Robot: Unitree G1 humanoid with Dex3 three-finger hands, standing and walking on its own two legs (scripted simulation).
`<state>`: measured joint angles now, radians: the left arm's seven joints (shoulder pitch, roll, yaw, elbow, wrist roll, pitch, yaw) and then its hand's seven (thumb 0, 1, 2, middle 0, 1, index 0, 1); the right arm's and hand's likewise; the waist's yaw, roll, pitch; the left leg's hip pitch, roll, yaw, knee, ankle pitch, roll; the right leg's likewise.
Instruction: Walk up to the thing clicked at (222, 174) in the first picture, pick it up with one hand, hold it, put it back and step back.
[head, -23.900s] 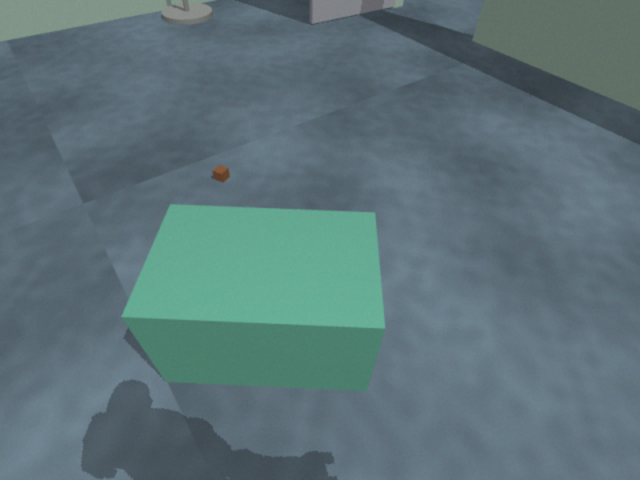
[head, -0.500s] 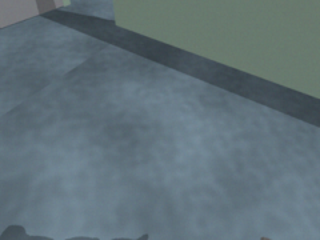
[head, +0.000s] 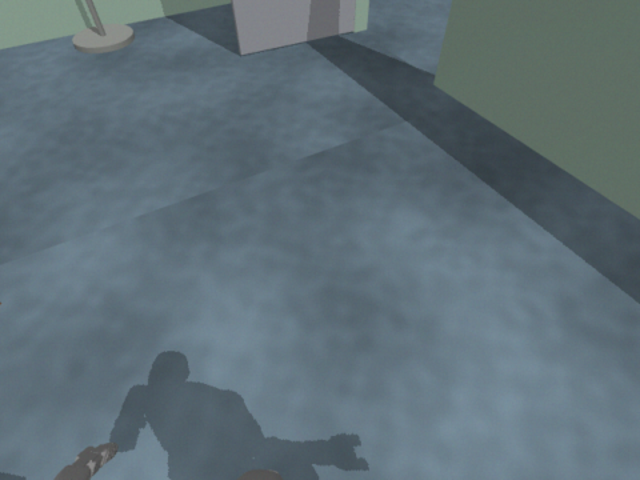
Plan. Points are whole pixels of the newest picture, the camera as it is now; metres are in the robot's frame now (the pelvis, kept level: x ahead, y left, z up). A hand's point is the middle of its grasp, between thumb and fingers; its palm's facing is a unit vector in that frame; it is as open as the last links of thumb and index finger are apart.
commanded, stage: walk up
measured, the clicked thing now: out of the picture +0.73 +1.30 -0.75
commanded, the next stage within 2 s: none
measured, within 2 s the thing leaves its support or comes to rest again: neither
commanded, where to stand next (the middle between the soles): +0.10 +0.04 m, yaw +55 degrees
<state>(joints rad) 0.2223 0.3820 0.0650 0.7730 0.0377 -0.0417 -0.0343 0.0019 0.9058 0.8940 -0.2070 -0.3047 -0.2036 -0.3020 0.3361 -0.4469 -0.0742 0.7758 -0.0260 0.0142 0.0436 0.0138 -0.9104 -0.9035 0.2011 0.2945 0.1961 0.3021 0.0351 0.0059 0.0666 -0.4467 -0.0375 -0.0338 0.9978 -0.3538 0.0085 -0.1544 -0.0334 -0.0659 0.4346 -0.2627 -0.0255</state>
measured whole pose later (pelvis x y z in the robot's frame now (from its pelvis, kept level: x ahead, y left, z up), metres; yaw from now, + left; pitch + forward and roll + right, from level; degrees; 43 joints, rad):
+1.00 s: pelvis +0.04 -0.05 -0.05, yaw +42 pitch -4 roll +1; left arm 0.25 0.54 0.10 0.76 0.03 0.00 0.05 0.00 0.90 0.89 -0.21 -0.31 -0.21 -0.30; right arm 0.26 -0.46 -0.12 0.75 -0.04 0.07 0.08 0.01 -0.91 -0.90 0.20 0.29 0.20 0.30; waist 0.02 -0.03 0.15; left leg -0.38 0.01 -0.02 0.85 -0.41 -0.03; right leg -0.44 -0.34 -0.15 0.88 -0.38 0.01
